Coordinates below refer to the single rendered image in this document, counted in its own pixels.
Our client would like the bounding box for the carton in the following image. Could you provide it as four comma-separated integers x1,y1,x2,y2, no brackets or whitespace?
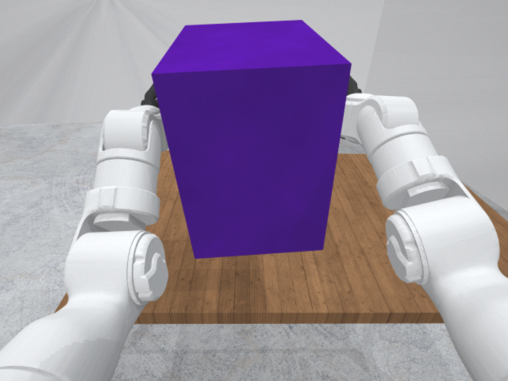
152,20,352,259

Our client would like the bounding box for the robot left upper arm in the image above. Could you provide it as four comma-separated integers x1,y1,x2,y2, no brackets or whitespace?
0,230,168,381

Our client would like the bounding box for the right robot hand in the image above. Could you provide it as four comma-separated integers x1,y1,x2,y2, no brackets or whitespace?
341,76,362,139

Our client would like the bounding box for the table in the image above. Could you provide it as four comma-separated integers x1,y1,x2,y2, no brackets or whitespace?
54,150,508,324

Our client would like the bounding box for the robot right forearm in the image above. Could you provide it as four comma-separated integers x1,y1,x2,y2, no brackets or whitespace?
341,93,500,260

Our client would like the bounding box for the robot left forearm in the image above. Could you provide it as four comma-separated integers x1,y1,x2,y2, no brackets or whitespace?
64,105,169,291

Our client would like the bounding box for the left robot hand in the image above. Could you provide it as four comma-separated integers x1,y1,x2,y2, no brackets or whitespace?
141,84,159,108

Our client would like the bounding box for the robot right upper arm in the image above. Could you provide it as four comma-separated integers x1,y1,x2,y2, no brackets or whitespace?
386,195,508,381

